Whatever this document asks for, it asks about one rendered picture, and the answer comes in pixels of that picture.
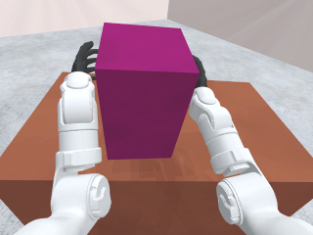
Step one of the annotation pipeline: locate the right robot forearm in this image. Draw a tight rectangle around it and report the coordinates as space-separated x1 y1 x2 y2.
189 86 278 208

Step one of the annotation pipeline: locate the robot right upper arm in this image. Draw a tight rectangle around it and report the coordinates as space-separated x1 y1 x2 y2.
216 172 313 235

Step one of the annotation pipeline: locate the robot left upper arm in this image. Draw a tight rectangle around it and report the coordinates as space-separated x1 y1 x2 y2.
13 173 112 235

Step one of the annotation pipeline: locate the right robot hand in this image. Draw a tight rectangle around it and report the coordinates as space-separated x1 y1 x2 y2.
192 55 207 89

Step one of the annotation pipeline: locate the pedestal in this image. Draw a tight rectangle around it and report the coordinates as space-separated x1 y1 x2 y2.
0 71 313 235

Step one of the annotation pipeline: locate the carton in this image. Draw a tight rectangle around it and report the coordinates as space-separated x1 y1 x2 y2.
94 23 200 160

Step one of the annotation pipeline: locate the left robot forearm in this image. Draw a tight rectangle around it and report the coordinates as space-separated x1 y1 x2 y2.
50 71 102 211

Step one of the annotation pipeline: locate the left robot hand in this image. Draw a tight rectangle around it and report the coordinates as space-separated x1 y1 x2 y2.
71 41 99 81

